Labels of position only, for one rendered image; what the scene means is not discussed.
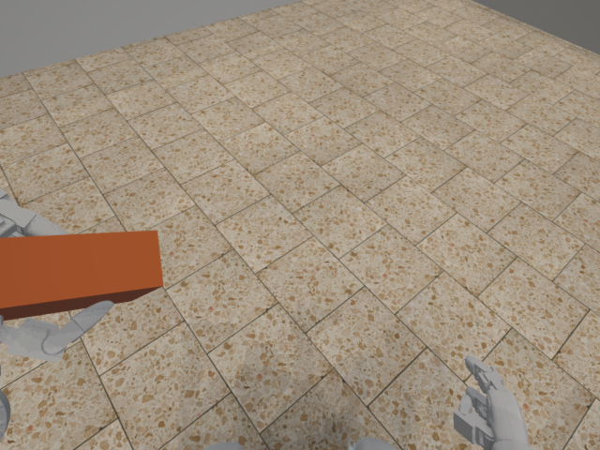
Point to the robot right hand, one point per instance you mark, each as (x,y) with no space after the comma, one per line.
(499,416)

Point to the sponge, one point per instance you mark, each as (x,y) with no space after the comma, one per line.
(54,273)

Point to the robot left hand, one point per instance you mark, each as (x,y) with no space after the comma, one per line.
(34,338)

